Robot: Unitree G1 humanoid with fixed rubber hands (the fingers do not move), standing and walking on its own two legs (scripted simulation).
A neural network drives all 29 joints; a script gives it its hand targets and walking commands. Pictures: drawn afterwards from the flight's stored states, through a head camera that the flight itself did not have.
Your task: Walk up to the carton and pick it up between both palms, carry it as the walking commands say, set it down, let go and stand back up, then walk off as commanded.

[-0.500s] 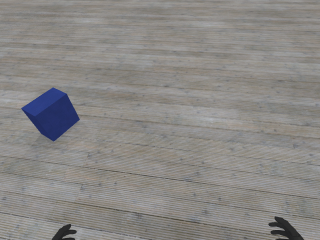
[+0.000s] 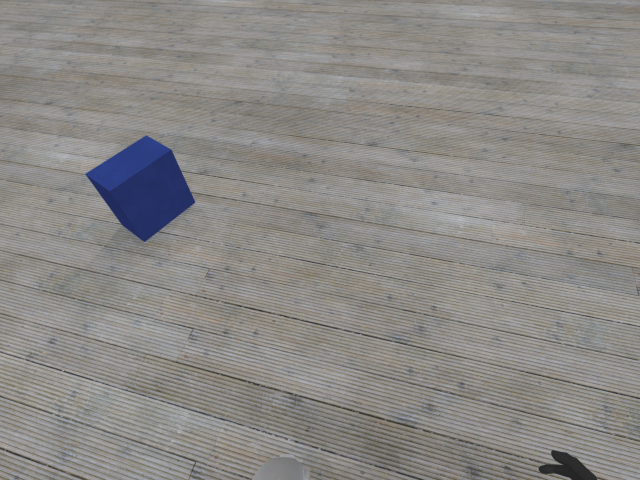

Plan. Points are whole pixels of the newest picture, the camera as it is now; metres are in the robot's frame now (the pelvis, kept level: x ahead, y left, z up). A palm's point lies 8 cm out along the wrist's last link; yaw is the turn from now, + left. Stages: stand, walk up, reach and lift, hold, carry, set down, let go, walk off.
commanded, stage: walk up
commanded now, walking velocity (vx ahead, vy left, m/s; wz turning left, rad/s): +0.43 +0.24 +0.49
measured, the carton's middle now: (145, 189) +1.27 +0.76 -0.62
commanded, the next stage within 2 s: none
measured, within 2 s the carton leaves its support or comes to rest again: neither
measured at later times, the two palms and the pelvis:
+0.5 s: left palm (49, 451) +0.20 +0.42 -0.12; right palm (405, 384) +0.26 -0.09 -0.10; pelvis +0.16 +0.15 +0.01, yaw +14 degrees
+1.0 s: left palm (45, 349) +0.34 +0.47 -0.09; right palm (346, 240) +0.56 -0.03 -0.14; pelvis +0.43 +0.20 +0.01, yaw +23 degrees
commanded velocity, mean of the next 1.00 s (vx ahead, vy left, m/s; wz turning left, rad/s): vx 0.49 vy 0.10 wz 0.37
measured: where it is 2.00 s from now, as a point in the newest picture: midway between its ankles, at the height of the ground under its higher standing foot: (213, 304)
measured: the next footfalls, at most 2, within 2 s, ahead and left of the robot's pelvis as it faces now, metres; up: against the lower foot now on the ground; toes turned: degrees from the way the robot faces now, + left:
left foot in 0.32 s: +0.16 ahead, +0.26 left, +0.00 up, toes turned +16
right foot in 0.80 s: +0.52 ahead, +0.12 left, +0.00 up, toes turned +11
